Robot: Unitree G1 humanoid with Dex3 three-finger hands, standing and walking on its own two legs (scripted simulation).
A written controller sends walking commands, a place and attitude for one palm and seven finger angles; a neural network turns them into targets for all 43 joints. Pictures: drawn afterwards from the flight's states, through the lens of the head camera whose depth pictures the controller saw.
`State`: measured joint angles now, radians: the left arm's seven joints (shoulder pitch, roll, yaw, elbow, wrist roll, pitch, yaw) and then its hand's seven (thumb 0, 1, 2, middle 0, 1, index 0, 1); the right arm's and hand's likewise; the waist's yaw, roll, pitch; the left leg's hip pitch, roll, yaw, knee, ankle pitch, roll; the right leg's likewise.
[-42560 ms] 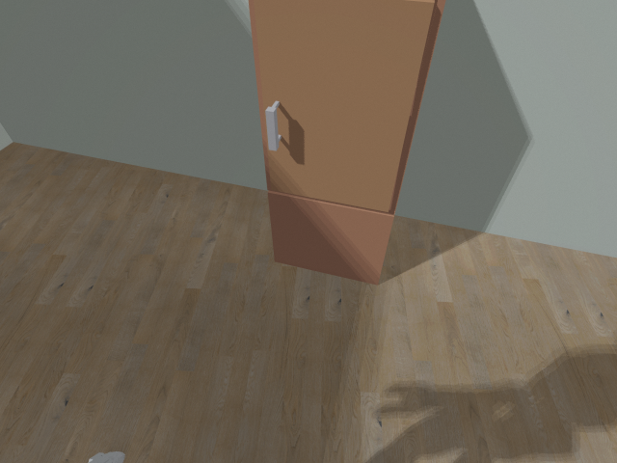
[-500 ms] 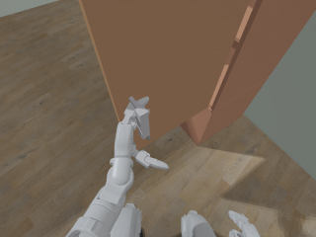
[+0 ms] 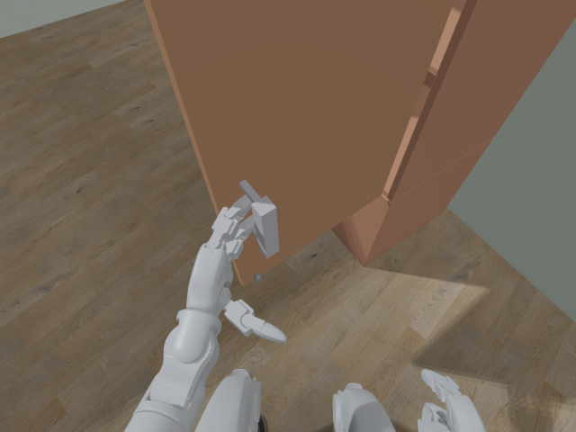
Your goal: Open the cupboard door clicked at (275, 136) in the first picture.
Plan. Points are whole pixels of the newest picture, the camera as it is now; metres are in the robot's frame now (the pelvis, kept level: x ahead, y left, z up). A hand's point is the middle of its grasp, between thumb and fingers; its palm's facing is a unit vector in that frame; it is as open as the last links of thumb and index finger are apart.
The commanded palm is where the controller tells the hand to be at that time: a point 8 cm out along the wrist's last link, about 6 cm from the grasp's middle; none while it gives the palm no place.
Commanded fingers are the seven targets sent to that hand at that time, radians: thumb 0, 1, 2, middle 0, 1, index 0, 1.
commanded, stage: slide the hand sideways off the handle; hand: left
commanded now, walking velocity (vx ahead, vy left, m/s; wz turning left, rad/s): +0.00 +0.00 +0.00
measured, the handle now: (258, 219) +0.40 +0.06 +0.03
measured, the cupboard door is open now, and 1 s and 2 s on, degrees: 92 91 91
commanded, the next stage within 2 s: draw the hand back to the body in 0.58 s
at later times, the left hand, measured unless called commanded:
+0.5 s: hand (208, 300) +0.28 +0.12 +0.03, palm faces -0.09 -1.00 -0.04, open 16.2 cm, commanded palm +0.26 +0.19 +0.03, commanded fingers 0.00 -0.50 0.30 -0.15 -0.30 -0.15 -0.30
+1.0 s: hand (153, 312) +0.24 +0.16 +0.09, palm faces -0.08 -0.99 -0.06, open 16.3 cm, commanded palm +0.22 +0.22 +0.10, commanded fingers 0.00 -0.50 0.30 -0.15 -0.30 -0.15 -0.30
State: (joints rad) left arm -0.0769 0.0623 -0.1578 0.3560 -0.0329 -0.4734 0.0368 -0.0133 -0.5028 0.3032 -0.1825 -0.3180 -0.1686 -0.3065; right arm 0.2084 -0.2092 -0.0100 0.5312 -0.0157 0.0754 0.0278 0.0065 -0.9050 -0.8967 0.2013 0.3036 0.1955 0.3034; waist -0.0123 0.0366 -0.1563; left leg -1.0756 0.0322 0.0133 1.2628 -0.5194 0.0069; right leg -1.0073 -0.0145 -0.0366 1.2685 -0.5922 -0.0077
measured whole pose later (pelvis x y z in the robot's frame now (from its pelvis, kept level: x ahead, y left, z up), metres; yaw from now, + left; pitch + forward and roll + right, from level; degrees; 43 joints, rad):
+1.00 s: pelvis +0.01 +0.00 +0.03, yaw +1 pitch +15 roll -3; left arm 0.35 0.23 0.05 -0.11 -0.22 -0.30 -0.20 -0.01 -0.50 0.30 -0.15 -0.30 -0.15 -0.30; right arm 0.25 -0.21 0.03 0.46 0.03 -0.05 -0.06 0.01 -0.90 -0.90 0.20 0.30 0.20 0.30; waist -0.01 0.06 -0.16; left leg -0.92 0.03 -0.02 1.16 -0.50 0.01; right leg -0.82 -0.01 -0.07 1.12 -0.56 0.00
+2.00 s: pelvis +0.05 +0.00 +0.12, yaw +0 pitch -3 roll +0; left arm 0.46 0.35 0.34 -0.38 -0.05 -0.08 0.12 0.01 0.77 0.85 -0.21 -0.30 -0.20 -0.30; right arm 0.20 -0.24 0.02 0.62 0.01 -0.09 -0.09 0.01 -0.90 -0.90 0.20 0.30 0.20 0.30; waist 0.07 0.08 -0.01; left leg -0.14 0.02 0.03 0.47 -0.27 0.00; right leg -0.07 0.00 -0.03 0.42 -0.30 0.00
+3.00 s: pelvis -0.03 +0.02 +0.11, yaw +0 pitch -1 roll -2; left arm 0.56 0.42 0.41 -0.48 -0.02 -0.18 0.14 0.01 0.89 0.90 -0.21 -0.30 -0.21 -0.30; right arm 0.19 -0.23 0.00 0.55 0.01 -0.03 -0.10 0.01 -0.90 -0.90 0.20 0.30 0.20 0.30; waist 0.01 0.04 0.06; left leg -0.35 0.02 0.04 0.53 -0.16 0.04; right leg -0.27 0.00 -0.02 0.46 -0.18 0.03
